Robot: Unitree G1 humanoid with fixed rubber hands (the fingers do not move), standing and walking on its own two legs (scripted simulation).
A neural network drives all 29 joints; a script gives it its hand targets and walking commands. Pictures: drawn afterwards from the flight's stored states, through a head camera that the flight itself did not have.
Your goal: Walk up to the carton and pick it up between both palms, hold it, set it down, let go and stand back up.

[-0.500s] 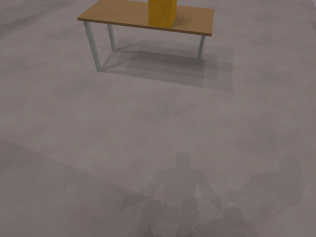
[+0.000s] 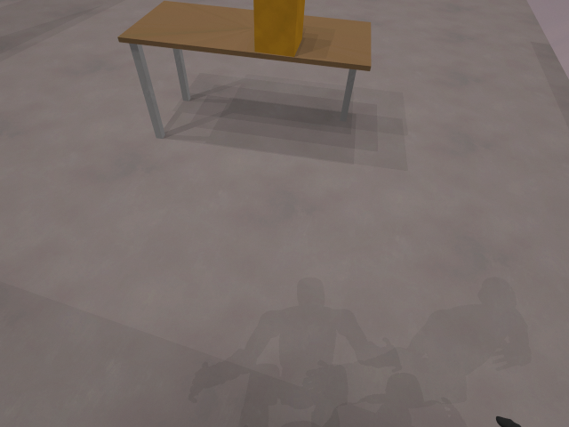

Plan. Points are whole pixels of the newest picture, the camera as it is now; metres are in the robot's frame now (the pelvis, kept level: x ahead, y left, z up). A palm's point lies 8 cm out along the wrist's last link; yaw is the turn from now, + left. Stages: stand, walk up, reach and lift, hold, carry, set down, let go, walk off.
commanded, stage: walk up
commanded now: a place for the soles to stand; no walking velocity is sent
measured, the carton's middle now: (280, 16) +1.72 +0.01 -0.07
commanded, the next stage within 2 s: none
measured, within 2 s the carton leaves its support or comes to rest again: neither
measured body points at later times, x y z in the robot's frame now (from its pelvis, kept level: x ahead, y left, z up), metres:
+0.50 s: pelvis +0.21 +0.01 -0.01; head +0.23 +0.00 +0.44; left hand +0.38 +0.30 -0.10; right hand +0.23 -0.31 -0.14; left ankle +0.19 +0.13 -0.67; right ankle +0.24 -0.12 -0.73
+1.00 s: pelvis +0.43 +0.03 -0.02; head +0.45 +0.02 +0.43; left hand +0.56 +0.34 -0.11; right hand +0.43 -0.31 -0.13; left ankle +0.41 +0.16 -0.68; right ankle +0.44 -0.09 -0.73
